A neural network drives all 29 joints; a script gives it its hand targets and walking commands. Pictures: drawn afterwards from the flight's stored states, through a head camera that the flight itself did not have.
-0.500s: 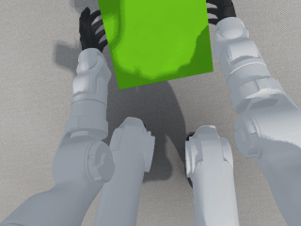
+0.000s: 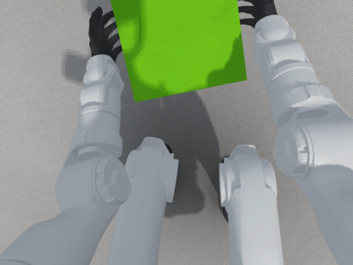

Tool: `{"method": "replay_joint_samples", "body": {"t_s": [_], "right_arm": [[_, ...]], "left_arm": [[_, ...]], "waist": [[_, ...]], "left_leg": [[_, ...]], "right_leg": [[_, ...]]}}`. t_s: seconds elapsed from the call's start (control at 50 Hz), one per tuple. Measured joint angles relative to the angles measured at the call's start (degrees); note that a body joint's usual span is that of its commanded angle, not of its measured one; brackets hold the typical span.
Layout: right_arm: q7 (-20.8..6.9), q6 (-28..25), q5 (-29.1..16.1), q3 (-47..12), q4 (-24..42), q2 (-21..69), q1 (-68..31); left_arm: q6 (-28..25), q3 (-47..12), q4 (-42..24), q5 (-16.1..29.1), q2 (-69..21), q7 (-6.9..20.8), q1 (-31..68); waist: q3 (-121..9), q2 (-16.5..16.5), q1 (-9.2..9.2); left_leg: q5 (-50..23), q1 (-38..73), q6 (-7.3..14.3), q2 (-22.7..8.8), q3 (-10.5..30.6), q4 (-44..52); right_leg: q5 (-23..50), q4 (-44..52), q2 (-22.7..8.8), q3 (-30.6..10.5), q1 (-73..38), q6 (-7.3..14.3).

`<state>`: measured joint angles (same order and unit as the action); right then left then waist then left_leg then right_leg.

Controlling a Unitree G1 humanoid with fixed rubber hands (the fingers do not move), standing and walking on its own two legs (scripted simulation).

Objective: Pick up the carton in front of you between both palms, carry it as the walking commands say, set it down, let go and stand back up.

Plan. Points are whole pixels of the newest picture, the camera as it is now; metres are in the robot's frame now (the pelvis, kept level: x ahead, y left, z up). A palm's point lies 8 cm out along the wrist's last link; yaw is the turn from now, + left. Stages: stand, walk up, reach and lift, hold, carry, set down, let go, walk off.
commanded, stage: set down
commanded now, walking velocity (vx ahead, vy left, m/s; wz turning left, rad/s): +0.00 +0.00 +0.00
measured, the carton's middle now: (183, 45) +0.52 +0.04 -0.25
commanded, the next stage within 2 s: let go in 1.84 s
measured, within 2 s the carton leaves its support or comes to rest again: rests again in 0.08 s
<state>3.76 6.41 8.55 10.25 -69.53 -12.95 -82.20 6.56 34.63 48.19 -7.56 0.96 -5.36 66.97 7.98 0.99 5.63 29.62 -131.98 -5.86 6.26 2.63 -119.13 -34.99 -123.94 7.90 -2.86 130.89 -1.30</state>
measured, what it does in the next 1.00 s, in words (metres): stands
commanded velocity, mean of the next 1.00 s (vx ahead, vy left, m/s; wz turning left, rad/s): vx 0.00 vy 0.00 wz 0.00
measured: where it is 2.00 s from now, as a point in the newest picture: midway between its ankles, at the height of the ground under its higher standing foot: (194, 193)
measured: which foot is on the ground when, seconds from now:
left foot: down 0.00-1.00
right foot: down 0.00-1.00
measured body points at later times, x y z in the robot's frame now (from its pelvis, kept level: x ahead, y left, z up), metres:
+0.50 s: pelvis +0.01 +0.00 -0.01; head +0.36 -0.03 +0.27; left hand +0.50 +0.19 -0.17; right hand +0.56 -0.11 -0.18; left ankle +0.13 +0.13 -0.35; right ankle +0.09 -0.11 -0.35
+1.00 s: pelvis -0.01 +0.00 +0.00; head +0.34 -0.01 +0.29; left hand +0.47 +0.22 -0.15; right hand +0.56 -0.14 -0.15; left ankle +0.13 +0.13 -0.35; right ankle +0.09 -0.11 -0.35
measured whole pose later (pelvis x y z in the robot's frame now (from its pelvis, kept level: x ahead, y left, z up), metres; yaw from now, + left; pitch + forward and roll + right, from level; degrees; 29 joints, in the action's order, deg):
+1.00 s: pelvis -0.01 +0.00 +0.00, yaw +1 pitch +38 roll +3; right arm 3.3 5.1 -9.3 -2.8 -58.6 -24.9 -76.3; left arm 1.5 12.8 48.0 14.6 10.6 -10.3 62.3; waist 13.1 0.9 6.1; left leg 27.8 -129.3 -2.8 2.9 -0.1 -119.0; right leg -34.6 -124.3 2.4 -1.1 127.6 0.8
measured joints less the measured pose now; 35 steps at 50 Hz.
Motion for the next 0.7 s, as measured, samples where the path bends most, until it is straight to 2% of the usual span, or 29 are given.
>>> {"method": "replay_joint_samples", "body": {"t_s": [0.18, 0.4, 0.54, 0.6, 0.7], "right_arm": [[-1.36, -0.87, 1.03, 1.09, 0.84, -0.26, 0.4], [-2.62, -2.73, 0.26, 0.53, 1.68, -0.44, 1.63], [-2.52, -4.28, -1.66, -2.35, 1.03, -1.95, 1.53], [-1.42, -4.91, -4.61, -5.63, -0.11, -4.1, 2.59], [-0.05, -5.93, -13.02, -11.29, 2.26, -9.34, 6.16]], "left_arm": [[-0.97, 0.54, 1.82, -0.51, 1.13, 1.6, 0.98], [-2.9, 0.06, 4.32, 0.5, 2.7, 3.32, 1.12], [-5.17, -1.66, 8.01, 1.58, 3.68, 2.91, 1.98], [-6.12, -6.76, 12.76, 4.48, 5.57, 1.77, 1.67], [-8.82, -13.61, 14.41, 14.02, 10.21, -0.66, -0.08]], "waist": [[0.29, 0.28, -0.34], [0.26, 0.27, -0.62], [1.83, 0.4, -0.16], [3.58, 0.47, 0.16], [7.07, 0.96, 0.28]], "left_leg": [[0.94, -0.33, 0.31, -0.38, -0.42, -0.63], [2.12, -0.76, 0.31, -0.88, -0.71, -1.48], [1.83, -0.24, 0.07, -1.14, -0.79, -2.1], [1.52, 0.35, 0.15, -1.39, -1.07, -2.23], [0.2, 0.81, 1.11, -2.47, -2.07, -1.98]], "right_leg": [[-1.0, -0.71, -0.74, 0.17, 0.33, 0.46], [-2.09, -1.75, -1.62, 0.63, 1.01, 1.36], [-1.67, -2.45, -2.02, 0.92, 0.7, 1.64], [-1.34, -2.69, -2.25, 0.87, 0.26, 1.67], [-0.41, -2.69, -3.33, 1.01, -0.26, 1.95]]}}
